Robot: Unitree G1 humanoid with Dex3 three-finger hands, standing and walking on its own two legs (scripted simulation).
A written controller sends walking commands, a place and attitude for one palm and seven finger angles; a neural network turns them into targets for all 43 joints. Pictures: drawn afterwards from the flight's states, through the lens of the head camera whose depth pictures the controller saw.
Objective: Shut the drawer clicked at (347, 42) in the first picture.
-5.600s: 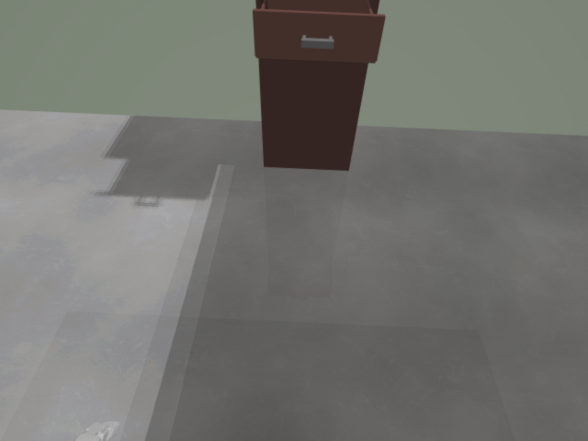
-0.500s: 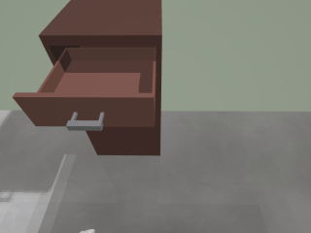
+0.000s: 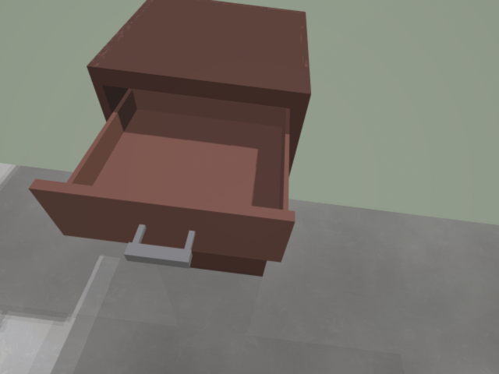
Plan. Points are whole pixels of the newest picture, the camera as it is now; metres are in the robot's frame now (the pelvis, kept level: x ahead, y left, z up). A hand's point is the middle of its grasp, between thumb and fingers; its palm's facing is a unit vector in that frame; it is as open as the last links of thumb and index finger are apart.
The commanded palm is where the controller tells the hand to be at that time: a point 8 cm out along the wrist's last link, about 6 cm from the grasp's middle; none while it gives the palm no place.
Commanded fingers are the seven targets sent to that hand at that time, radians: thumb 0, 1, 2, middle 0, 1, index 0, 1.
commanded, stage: come to a stop and stand still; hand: left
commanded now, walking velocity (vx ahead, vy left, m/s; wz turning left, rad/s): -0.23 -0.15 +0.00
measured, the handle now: (162, 244) +0.30 +0.18 +0.02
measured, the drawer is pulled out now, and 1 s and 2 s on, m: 0.29 0.29 0.29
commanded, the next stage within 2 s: look again from close up in 1.66 s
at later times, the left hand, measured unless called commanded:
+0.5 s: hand out of the picture +0.04 +0.10 -0.15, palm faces +0.01 -0.95 -0.30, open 7.4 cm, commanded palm none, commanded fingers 0.00 0.90 0.90 -0.20 -0.30 -0.20 -0.30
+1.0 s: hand out of the picture -0.09 +0.14 -0.18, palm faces +0.08 -0.98 -0.20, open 7.4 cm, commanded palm none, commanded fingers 0.00 0.90 0.90 -0.20 -0.30 -0.20 -0.30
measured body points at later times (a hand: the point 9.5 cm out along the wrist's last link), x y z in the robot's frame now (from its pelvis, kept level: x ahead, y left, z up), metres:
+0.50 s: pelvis -0.02 -0.09 +0.00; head +0.00 -0.13 +0.45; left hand +0.04 +0.15 -0.13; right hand +0.00 -0.32 -0.18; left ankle -0.04 +0.07 -0.68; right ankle +0.00 -0.17 -0.74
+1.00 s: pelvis -0.05 -0.04 +0.00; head -0.06 -0.02 +0.45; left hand -0.09 +0.20 -0.17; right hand -0.02 -0.27 -0.14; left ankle -0.09 +0.08 -0.74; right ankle -0.01 -0.17 -0.72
